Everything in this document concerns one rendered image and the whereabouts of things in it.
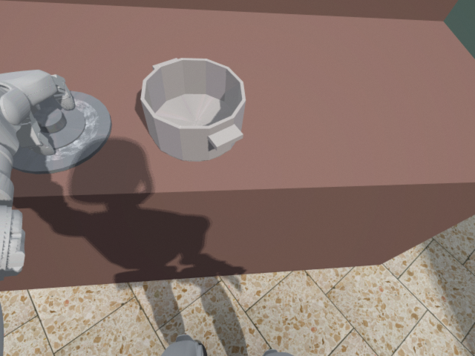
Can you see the robot left upper arm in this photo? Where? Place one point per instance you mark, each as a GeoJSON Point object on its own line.
{"type": "Point", "coordinates": [12, 238]}

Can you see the robot left hand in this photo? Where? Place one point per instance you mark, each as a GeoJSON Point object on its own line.
{"type": "Point", "coordinates": [38, 86]}

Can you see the pot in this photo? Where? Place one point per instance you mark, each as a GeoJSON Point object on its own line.
{"type": "Point", "coordinates": [193, 108]}

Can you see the knob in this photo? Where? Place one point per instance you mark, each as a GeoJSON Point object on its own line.
{"type": "Point", "coordinates": [51, 118]}

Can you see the left robot shin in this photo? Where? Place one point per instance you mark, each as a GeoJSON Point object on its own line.
{"type": "Point", "coordinates": [184, 337]}

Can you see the robot left thigh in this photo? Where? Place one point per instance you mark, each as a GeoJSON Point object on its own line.
{"type": "Point", "coordinates": [184, 348]}

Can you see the lid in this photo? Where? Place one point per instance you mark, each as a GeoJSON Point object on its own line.
{"type": "Point", "coordinates": [87, 128]}

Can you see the table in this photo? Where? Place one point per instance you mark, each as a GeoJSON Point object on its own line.
{"type": "Point", "coordinates": [358, 138]}

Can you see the robot left forearm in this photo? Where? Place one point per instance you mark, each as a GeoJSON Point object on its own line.
{"type": "Point", "coordinates": [14, 108]}

